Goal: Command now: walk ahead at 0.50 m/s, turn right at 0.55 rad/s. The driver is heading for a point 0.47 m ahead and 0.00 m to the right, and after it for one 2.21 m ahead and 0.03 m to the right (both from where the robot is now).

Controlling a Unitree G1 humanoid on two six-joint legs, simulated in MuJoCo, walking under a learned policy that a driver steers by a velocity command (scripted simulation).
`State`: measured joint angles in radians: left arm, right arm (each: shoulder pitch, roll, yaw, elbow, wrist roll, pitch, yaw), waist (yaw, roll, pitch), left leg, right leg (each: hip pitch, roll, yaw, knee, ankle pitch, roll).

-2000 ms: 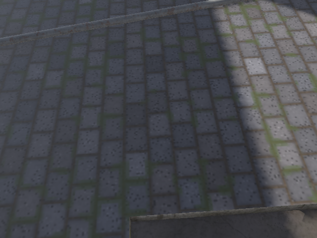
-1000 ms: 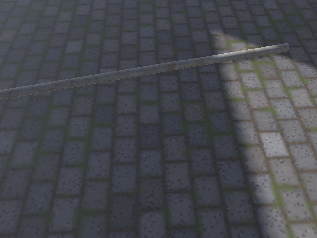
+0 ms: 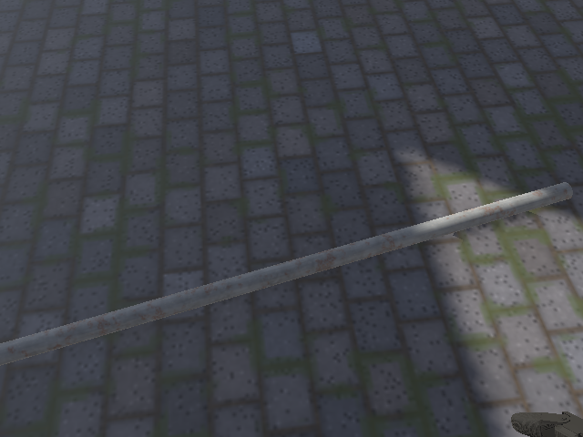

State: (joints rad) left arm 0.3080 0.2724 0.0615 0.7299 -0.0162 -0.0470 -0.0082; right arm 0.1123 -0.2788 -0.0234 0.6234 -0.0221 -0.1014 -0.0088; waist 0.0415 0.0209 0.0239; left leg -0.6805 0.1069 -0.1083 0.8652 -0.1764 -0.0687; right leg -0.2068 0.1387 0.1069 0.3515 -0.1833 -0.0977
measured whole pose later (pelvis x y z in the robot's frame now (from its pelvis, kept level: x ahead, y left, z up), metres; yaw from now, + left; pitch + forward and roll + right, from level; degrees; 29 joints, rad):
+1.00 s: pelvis +0.38 +0.00 -0.01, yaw -1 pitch +1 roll -2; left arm 0.13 0.27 0.07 0.75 0.01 0.00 0.03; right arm 0.20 -0.30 -0.06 0.72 0.01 0.06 -0.01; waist 0.00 0.01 0.03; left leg -0.45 0.07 0.02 0.79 -0.33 -0.04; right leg -0.30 -0.06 -0.18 0.45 -0.16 -0.01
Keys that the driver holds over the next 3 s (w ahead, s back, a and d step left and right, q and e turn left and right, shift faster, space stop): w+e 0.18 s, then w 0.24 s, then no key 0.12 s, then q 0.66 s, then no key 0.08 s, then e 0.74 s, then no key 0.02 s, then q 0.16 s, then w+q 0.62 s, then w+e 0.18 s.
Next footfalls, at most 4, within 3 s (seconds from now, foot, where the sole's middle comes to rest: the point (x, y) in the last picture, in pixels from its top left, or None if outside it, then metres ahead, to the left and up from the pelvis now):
0.16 left None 0.28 0.15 -0.78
0.62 right None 0.46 -0.14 -0.78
1.06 left None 0.44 0.12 -0.78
1.46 right None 0.46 -0.12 -0.78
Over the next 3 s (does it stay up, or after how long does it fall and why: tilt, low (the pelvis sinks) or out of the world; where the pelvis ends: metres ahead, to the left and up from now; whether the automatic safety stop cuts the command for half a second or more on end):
stays up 0.64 0.06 0.00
